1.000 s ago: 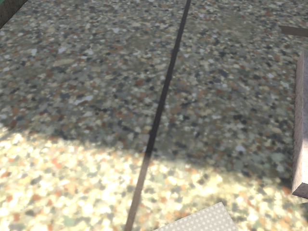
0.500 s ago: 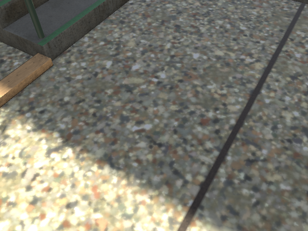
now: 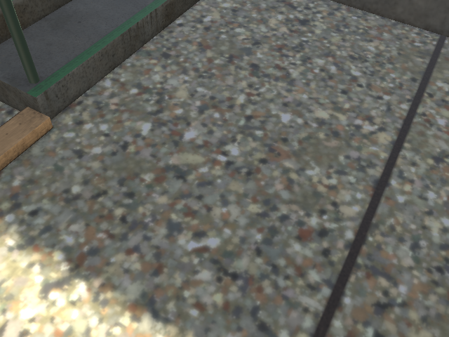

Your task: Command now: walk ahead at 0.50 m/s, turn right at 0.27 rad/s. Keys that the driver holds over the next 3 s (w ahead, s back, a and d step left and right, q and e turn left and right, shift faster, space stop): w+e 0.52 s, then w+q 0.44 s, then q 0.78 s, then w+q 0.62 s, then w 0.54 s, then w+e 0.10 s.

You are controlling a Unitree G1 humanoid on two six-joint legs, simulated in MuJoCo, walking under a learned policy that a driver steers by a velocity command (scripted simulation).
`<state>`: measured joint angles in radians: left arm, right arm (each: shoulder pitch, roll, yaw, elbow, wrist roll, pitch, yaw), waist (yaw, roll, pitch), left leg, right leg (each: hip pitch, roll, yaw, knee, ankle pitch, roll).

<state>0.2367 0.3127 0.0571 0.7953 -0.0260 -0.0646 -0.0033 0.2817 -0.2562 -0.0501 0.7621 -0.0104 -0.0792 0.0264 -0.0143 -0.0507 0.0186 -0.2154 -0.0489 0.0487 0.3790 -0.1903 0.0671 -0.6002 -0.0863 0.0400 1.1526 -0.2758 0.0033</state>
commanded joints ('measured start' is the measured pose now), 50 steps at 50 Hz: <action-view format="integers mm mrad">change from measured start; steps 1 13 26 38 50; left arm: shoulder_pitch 19 -276 -31 114 -32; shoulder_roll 48 -3 85 139 103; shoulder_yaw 16 -7 40 43 21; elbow -59 -217 -207 -74 -180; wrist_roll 3 5 19 17 46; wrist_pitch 8 0 -1 -6 -48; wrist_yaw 3 -71 -13 -6 3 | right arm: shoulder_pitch -37 78 -41 -304 -39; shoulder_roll -128 -183 -146 -115 -164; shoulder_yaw -36 -43 -24 3 -31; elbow -43 52 -92 -151 -132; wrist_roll -8 13 -6 29 7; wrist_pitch -39 15 -31 -24 8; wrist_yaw -13 -47 -28 11 -4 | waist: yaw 24 -64 -16 109 12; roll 109 87 41 -20 110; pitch -17 61 -56 23 -46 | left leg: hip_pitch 77 348 -411 -430 94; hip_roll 287 313 154 118 230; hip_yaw -174 69 -131 -80 -457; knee -216 -117 727 187 -118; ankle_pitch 315 617 -138 194 312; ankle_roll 147 62 -110 -34 205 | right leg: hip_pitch -115 -148 421 590 -57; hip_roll -37 46 -75 -136 13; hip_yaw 96 -81 323 132 44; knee -74 -531 -917 -892 -51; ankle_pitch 142 237 391 327 -46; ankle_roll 13 -64 -331 -208 10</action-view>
